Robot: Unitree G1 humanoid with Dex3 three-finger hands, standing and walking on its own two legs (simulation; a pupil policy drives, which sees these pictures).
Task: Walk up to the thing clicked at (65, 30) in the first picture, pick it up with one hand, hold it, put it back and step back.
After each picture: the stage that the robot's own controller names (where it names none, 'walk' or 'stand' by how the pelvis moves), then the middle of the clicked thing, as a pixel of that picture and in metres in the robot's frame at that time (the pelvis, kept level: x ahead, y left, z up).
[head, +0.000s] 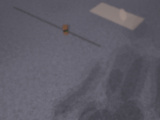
stand; (65, 29) +1.63 +0.18 -0.72
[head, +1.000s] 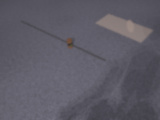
walk; (69, 43) +1.49 +0.26 -0.72
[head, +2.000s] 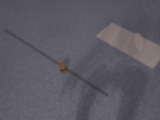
walk; (62, 68) +0.94 +0.26 -0.72
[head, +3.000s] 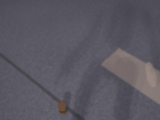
walk; (62, 108) +0.57 +0.19 -0.71
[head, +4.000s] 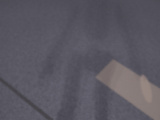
walk; out of the picture +0.40 +0.12 -0.71
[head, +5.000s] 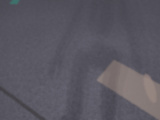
stand; out of the picture +0.35 +0.16 -0.72
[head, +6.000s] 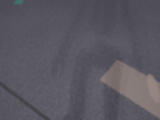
stand; out of the picture +0.35 +0.15 -0.73
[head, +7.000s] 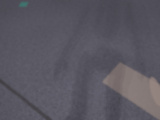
stand; out of the picture +0.37 +0.14 -0.73
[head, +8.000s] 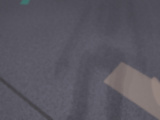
stand; out of the picture +0.35 +0.14 -0.73
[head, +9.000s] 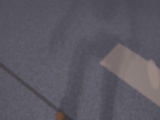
go down; (60, 118) +0.38 +0.13 -0.70
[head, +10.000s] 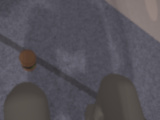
go down; (28, 61) +0.46 +0.17 -0.29
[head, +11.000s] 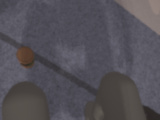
close in; (26, 58) +0.45 +0.18 -0.29
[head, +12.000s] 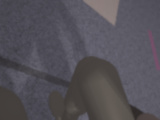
close in; out of the picture +0.45 +0.22 -0.23
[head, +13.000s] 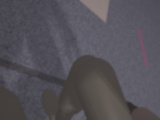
close; out of the picture +0.45 +0.24 -0.23
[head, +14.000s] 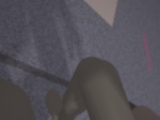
lift; out of the picture +0.41 +0.21 -0.23
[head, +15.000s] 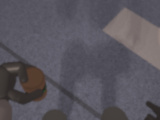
lift; (34, 85) +0.33 +0.16 -0.01
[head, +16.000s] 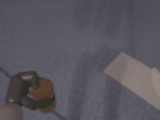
hold; (45, 96) +0.31 +0.14 +0.00
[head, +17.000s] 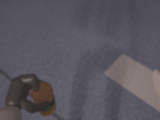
hold; (44, 99) +0.30 +0.14 +0.00
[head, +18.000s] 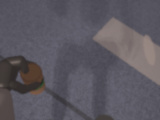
crouch; (33, 79) +0.37 +0.15 -0.07
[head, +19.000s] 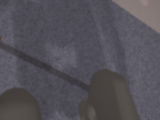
lower; out of the picture +0.51 +0.22 -0.10
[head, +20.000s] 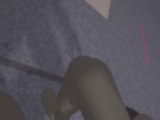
lower; out of the picture +0.46 +0.26 -0.24
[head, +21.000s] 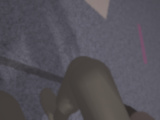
lower; out of the picture +0.45 +0.26 -0.24
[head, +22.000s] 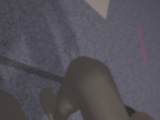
lower; out of the picture +0.45 +0.26 -0.24
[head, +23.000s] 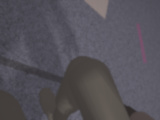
lower; out of the picture +0.46 +0.26 -0.24
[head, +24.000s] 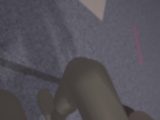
open; out of the picture +0.45 +0.23 -0.25
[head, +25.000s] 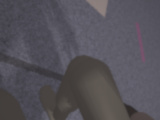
stand; out of the picture +0.45 +0.23 -0.25
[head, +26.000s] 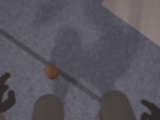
walk; (51, 72) +0.45 +0.15 -0.43
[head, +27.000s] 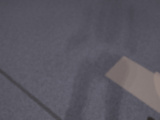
stand; out of the picture +0.39 +0.11 -0.66
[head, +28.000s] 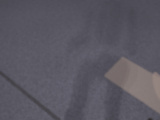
stand; out of the picture +0.40 +0.12 -0.67
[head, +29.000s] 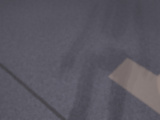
stand; out of the picture +0.39 +0.11 -0.71
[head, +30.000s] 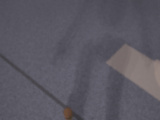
walk; (68, 114) +0.43 +0.11 -0.71
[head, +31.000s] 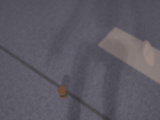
walk; (62, 92) +0.56 +0.17 -0.69
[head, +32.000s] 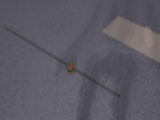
walk; (70, 68) +0.85 +0.17 -0.70
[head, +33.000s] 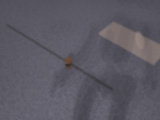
stand; (68, 63) +1.02 +0.13 -0.71
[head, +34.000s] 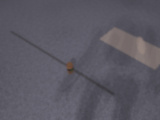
stand; (70, 68) +1.02 +0.13 -0.72
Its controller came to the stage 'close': yes
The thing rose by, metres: 0.72
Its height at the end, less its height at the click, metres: +0.00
